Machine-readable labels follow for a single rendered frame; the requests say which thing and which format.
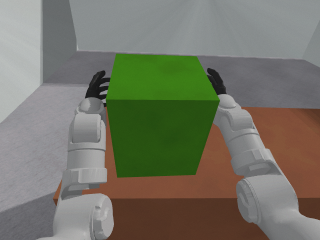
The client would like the robot right hand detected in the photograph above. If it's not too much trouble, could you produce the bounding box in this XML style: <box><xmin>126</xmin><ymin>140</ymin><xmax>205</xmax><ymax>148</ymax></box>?
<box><xmin>207</xmin><ymin>68</ymin><xmax>227</xmax><ymax>95</ymax></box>

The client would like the robot right upper arm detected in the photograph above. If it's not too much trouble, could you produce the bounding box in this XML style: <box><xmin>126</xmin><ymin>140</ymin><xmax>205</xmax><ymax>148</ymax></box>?
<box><xmin>236</xmin><ymin>172</ymin><xmax>320</xmax><ymax>240</ymax></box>

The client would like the robot left upper arm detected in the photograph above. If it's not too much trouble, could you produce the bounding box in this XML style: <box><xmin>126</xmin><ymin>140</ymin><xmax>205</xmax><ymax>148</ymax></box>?
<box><xmin>36</xmin><ymin>193</ymin><xmax>114</xmax><ymax>240</ymax></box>

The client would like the robot left forearm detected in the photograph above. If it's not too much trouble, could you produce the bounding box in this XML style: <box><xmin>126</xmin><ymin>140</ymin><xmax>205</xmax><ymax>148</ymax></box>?
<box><xmin>53</xmin><ymin>97</ymin><xmax>107</xmax><ymax>233</ymax></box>

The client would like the robot left hand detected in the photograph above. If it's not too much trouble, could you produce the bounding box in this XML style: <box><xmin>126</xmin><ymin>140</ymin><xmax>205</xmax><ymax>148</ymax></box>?
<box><xmin>85</xmin><ymin>70</ymin><xmax>111</xmax><ymax>107</ymax></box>

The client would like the robot right forearm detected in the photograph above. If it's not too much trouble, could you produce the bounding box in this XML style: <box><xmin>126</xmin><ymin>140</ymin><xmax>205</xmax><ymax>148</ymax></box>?
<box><xmin>213</xmin><ymin>94</ymin><xmax>299</xmax><ymax>210</ymax></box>

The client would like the pedestal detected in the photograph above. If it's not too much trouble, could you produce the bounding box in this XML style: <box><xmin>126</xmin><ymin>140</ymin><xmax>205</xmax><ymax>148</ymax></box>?
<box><xmin>53</xmin><ymin>107</ymin><xmax>320</xmax><ymax>240</ymax></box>

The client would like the carton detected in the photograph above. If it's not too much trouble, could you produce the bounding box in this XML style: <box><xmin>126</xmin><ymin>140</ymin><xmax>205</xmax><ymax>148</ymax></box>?
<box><xmin>105</xmin><ymin>53</ymin><xmax>220</xmax><ymax>178</ymax></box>

